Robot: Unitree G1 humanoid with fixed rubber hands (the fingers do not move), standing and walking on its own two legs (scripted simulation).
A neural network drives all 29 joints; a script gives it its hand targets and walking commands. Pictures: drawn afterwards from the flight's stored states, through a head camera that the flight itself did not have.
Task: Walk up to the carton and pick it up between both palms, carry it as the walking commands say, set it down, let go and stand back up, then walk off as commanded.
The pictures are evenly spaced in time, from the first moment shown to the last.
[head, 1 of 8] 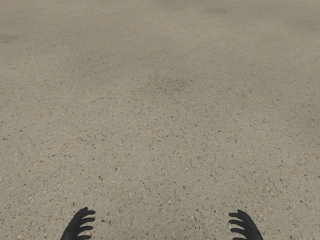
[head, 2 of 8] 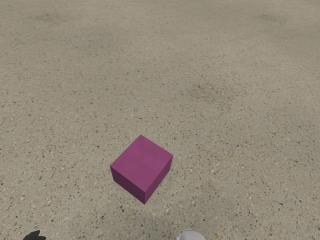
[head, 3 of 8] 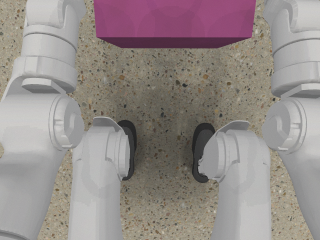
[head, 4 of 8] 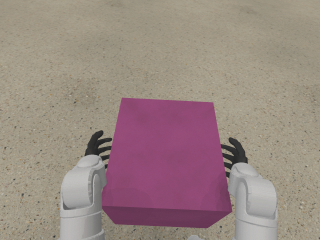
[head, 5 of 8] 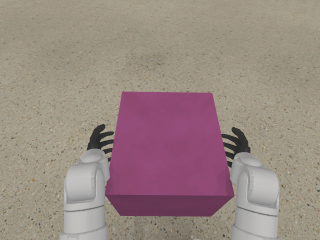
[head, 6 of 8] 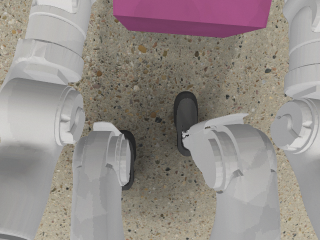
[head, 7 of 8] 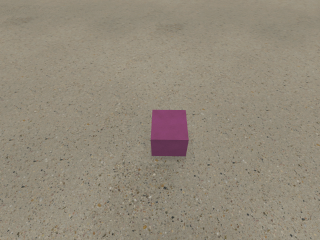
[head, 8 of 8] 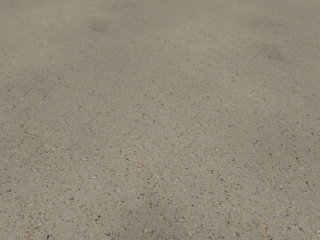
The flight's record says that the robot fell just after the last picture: no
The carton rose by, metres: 0.69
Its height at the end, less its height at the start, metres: +0.00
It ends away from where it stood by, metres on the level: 4.71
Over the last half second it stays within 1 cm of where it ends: yes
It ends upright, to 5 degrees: yes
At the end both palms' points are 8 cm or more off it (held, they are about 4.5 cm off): yes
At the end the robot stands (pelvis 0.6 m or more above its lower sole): yes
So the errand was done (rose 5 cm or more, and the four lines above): yes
